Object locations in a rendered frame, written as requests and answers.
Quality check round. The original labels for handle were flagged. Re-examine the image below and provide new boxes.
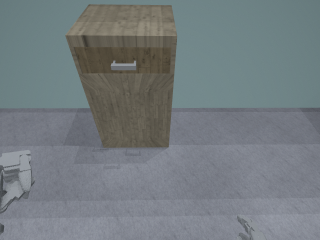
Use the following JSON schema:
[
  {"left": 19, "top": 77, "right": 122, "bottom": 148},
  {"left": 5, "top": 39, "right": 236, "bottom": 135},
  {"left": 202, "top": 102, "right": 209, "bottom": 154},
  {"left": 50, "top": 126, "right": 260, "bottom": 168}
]
[{"left": 111, "top": 60, "right": 137, "bottom": 70}]

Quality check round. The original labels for robot right hand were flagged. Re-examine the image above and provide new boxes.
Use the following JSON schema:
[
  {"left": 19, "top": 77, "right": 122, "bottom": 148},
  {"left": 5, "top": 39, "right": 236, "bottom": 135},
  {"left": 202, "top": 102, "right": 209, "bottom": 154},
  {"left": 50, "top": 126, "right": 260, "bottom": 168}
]
[{"left": 236, "top": 214, "right": 267, "bottom": 240}]

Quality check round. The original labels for robot left hand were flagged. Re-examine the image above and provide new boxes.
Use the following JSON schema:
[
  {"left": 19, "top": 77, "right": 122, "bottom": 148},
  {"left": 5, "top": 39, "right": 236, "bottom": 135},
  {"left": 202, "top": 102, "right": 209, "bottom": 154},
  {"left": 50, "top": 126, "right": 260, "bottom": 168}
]
[{"left": 0, "top": 150, "right": 36, "bottom": 214}]

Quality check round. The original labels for cabinet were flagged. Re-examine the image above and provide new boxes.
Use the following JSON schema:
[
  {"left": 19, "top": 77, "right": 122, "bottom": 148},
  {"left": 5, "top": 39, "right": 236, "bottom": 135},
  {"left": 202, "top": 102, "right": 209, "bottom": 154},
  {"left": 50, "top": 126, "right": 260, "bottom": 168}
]
[{"left": 65, "top": 4, "right": 177, "bottom": 148}]

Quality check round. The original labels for drawer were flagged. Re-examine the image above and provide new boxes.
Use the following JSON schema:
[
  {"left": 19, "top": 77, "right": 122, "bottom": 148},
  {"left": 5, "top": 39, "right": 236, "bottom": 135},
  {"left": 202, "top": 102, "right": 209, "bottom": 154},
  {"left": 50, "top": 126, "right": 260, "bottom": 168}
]
[{"left": 75, "top": 47, "right": 171, "bottom": 74}]

